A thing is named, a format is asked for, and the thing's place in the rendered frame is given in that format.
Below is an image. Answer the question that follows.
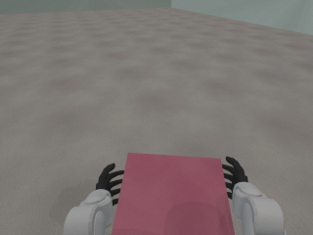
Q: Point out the carton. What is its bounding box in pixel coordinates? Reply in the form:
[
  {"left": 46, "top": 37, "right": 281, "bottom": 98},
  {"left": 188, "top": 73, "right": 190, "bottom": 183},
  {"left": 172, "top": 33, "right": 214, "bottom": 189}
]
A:
[{"left": 112, "top": 153, "right": 235, "bottom": 235}]

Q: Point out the robot left forearm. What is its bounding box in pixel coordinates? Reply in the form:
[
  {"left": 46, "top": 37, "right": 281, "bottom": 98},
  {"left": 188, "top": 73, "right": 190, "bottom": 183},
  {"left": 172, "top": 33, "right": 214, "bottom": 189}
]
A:
[{"left": 63, "top": 189, "right": 113, "bottom": 235}]

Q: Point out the right robot hand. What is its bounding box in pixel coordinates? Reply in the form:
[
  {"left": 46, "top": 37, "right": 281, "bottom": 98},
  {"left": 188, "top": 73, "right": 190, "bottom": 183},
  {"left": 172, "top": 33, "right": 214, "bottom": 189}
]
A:
[{"left": 222, "top": 156, "right": 248, "bottom": 200}]

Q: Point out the left robot hand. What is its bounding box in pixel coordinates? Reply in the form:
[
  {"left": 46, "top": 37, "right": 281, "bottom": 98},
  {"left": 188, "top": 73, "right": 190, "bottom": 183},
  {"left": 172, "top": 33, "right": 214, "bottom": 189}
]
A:
[{"left": 96, "top": 163, "right": 124, "bottom": 206}]

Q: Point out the robot right forearm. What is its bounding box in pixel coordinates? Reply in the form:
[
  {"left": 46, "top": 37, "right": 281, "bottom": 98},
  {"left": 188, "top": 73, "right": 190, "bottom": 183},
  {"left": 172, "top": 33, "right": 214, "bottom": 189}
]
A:
[{"left": 232, "top": 181, "right": 288, "bottom": 235}]

